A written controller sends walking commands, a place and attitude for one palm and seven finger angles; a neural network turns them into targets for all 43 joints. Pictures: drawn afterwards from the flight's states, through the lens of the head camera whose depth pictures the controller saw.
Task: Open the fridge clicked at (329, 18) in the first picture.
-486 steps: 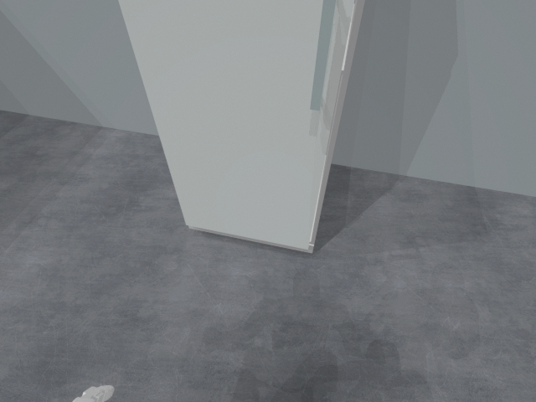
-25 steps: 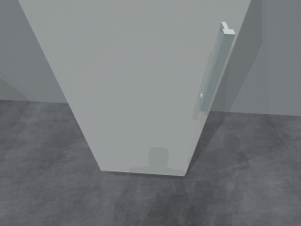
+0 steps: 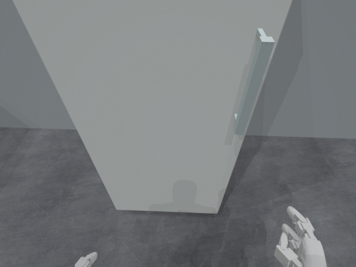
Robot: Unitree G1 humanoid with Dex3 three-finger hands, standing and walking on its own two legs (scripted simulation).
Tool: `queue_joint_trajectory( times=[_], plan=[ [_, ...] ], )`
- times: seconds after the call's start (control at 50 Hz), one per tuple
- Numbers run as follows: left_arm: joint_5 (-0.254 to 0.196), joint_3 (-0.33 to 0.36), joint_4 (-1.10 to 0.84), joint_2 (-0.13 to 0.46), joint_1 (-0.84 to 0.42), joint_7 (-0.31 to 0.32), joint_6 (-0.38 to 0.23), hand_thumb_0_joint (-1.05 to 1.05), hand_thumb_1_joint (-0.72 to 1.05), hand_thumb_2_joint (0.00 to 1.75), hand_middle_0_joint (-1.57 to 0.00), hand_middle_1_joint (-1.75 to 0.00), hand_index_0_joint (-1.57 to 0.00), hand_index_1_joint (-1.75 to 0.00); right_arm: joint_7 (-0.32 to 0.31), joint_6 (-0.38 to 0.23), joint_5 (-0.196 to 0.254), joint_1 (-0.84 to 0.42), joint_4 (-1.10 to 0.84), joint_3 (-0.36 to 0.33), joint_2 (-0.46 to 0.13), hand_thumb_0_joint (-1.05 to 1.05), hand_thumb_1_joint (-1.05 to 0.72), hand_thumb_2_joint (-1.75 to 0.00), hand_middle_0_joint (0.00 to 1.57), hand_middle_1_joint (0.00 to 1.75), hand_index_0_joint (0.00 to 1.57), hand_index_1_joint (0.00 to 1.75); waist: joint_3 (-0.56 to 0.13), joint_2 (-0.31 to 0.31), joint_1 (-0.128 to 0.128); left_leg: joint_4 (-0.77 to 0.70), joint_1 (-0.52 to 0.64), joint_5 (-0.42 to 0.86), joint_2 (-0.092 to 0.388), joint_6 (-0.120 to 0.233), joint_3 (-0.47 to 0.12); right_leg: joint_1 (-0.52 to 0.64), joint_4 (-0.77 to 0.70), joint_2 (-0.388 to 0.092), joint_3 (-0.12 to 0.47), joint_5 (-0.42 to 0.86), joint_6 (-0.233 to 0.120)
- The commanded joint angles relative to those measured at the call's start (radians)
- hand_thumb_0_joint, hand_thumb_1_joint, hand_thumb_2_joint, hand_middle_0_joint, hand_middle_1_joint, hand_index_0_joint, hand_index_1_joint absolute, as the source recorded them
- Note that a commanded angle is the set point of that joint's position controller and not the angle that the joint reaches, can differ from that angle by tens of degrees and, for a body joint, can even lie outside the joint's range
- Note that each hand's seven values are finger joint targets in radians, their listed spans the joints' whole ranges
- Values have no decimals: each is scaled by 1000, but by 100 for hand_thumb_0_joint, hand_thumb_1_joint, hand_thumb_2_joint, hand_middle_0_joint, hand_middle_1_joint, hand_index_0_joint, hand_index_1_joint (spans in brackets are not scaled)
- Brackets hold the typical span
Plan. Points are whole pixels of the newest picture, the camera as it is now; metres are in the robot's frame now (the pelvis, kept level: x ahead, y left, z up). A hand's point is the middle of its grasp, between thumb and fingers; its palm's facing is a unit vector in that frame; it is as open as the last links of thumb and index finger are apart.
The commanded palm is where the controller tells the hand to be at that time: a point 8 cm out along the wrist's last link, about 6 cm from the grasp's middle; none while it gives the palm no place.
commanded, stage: raise the hand to about handle height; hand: right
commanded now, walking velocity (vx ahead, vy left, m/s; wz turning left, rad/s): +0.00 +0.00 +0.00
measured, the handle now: (248, 88) +0.49 -0.12 +0.17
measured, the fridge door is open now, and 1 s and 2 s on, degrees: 0 0 0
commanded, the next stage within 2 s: move the hooked fingers beside the handle in 1.94 s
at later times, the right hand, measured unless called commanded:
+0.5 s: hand (284, 236) +0.20 -0.19 +0.03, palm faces -0.02 +1.00 -0.10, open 10.0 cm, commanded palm +0.16 -0.25 +0.05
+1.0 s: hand (322, 195) +0.25 -0.24 +0.12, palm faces +0.03 +1.00 -0.09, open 12.9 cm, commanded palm +0.21 -0.28 +0.13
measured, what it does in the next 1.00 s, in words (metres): stands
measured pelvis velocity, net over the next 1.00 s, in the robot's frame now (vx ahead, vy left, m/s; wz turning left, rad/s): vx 0.02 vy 0.02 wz -0.01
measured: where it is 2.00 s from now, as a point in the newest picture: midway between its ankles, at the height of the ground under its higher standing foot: outside the picture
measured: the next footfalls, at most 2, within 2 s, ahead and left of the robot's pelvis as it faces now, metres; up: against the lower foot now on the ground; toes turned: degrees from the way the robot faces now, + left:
none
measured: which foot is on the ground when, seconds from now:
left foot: down 0.00-1.00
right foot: down 0.00-1.00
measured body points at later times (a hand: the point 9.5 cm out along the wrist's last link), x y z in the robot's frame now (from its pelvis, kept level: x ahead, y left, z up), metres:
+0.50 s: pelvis +0.01 +0.04 -0.04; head +0.04 +0.04 +0.41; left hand +0.21 +0.26 -0.11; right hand +0.19 -0.24 +0.04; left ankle +0.00 +0.15 -0.73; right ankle +0.06 -0.10 -0.73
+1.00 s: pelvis +0.02 +0.02 -0.01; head +0.01 +0.02 +0.44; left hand +0.20 +0.26 -0.06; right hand +0.24 -0.29 +0.12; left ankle +0.00 +0.15 -0.73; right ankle +0.06 -0.10 -0.73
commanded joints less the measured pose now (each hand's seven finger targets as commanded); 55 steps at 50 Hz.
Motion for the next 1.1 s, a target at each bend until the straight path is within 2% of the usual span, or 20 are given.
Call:
queue_joint_trajectory(
  times=[0.0,0.04,0.06,0.1,0.16,0.22,0.24,0.26,0.32,0.36,0.4,0.46,0.56,0.64,0.76,0.8,0.94,0.96,1.0,1.08],
  plan=[
    [22,84,-250,164,-174,-37,-74,0,90,90,-20,-30,-20,-30,176,-295,60,222,12,-61,14,0,-69,-81,22,43,22,43,17,184,-58,44,-297,-168,-99,40,86,-171,28,-13,58,-191,59],
    [23,106,-312,177,-210,-68,-54,0,90,90,-20,-30,-20,-30,329,-432,85,251,44,-109,-44,0,-64,-79,22,47,22,47,-12,173,-66,105,-345,-187,-87,49,53,-250,132,-7,37,-176,60],
    [11,118,-348,185,-213,-77,-41,0,90,90,-20,-30,-20,-30,397,-448,92,278,93,-203,-132,0,-62,-78,22,48,22,48,-17,93,-87,112,-322,-168,-81,60,23,-251,157,0,25,-158,55],
    [-10,112,-436,178,-243,-63,-28,0,90,90,-20,-30,-20,-30,459,-410,139,249,-53,-259,-179,0,-57,-76,22,51,22,51,-128,48,-111,139,-289,-142,-74,53,8,-247,177,13,8,-153,33],
    [-9,99,-476,158,-214,-30,-19,0,90,90,-20,-30,-20,-30,444,-356,213,125,-299,-305,-200,0,-50,-73,23,55,23,55,-219,-52,-95,152,-284,-102,-83,40,-13,-207,211,6,19,-120,19],
    [5,94,-455,142,-155,-14,-34,0,90,90,-20,-30,-20,-30,397,-419,199,4,-547,-273,-200,0,-43,-70,23,60,23,60,-297,-140,-40,183,-317,50,-92,38,-20,-126,272,-9,40,0,2],
    [8,89,-440,141,-144,-9,-41,0,90,90,-20,-30,-20,-30,393,-446,188,-29,-577,-243,-197,0,-41,-69,24,62,24,62,-287,-153,-16,190,-345,74,-95,39,-21,-116,289,-13,45,18,-2],
    [13,81,-419,148,-123,-6,-47,0,90,90,-20,-30,-20,-30,402,-463,183,-102,-585,-206,-193,0,-39,-68,24,63,24,63,-247,-120,20,194,-368,81,-100,37,-25,-136,309,-16,61,12,-6],
    [-2,76,-375,162,-129,10,-67,0,90,90,-20,-30,-20,-30,461,-451,185,-110,-477,-211,-216,0,-32,-65,24,68,24,68,-189,-117,39,154,-398,14,-95,33,-46,-166,317,-22,72,-50,-8],
    [-15,70,-372,171,-141,25,-72,0,90,90,-20,-30,-20,-30,507,-379,201,-93,-399,-260,-269,0,-27,-63,25,70,25,70,-186,-82,20,99,-346,-34,-87,31,-86,-185,303,-20,71,-70,-10],
    [-23,65,-377,172,-156,37,-71,0,90,90,-20,-30,-20,-30,542,-297,222,-80,-367,-322,-323,0,-22,-61,25,74,25,74,-231,-79,-10,62,-277,-16,-68,22,-112,-164,278,-20,65,-43,-10],
    [-24,53,-385,156,-186,46,-68,0,90,90,-20,-30,-20,-30,543,-198,268,-48,-321,-412,-354,0,-15,-58,25,78,25,78,-251,-63,-55,40,-176,80,-57,13,-106,-135,236,-17,73,19,-6],
    [-21,48,-390,146,-180,35,-85,0,90,90,-20,-30,-20,-30,519,-173,309,-25,-315,-449,-328,0,-4,-53,26,86,26,86,-240,28,-71,25,-110,243,-56,-9,-74,-105,175,-14,77,79,2],
    [-26,50,-385,168,-150,29,-111,0,90,90,-20,-30,-20,-30,531,-178,294,-73,-331,-394,-309,0,6,-49,27,92,27,92,-215,-4,-51,5,-149,202,-70,-4,-43,-46,127,-11,64,68,-3],
    [-27,44,-374,187,-140,43,-132,0,90,90,-20,-30,-20,-30,511,-160,278,-181,-379,-444,-399,0,20,-43,28,100,28,100,-204,-35,-65,-26,-116,138,-84,19,-10,35,61,-14,64,64,-8],
    [-31,35,-374,184,-147,45,-136,0,90,90,-20,-30,-20,-30,499,-153,275,-237,-415,-431,-390,0,24,-41,28,103,28,103,-196,-96,-62,-30,-119,124,-87,24,7,74,33,-14,67,54,-6],
    [-38,12,-372,187,-163,55,-136,0,90,90,-20,-30,-20,-30,497,-43,255,-384,-383,-423,-418,0,41,-34,29,114,29,114,-150,-155,-62,-80,-97,71,-91,31,28,131,-45,-18,85,-5,2],
    [-37,10,-373,191,-160,55,-133,0,90,90,-20,-30,-20,-30,502,-23,255,-404,-368,-427,-425,0,43,-33,29,115,29,115,-144,-121,-65,-89,-74,92,-95,33,30,137,-52,-20,90,15,0],
    [-40,2,-380,189,-171,55,-129,0,90,90,-20,-30,-20,-30,508,13,253,-451,-368,-433,-438,0,48,-31,30,118,30,118,-144,-135,-68,-101,-70,86,-92,32,30,149,-68,-17,92,2,1],
    [-41,-7,-376,188,-179,55,-115,0,90,90,-20,-30,-20,-30,522,67,261,-508,-316,-471,-472,0,50,-30,30,120,30,120,-150,-84,-70,-131,-42,117,-94,31,28,177,-80,-16,90,27,-2]
  ],
)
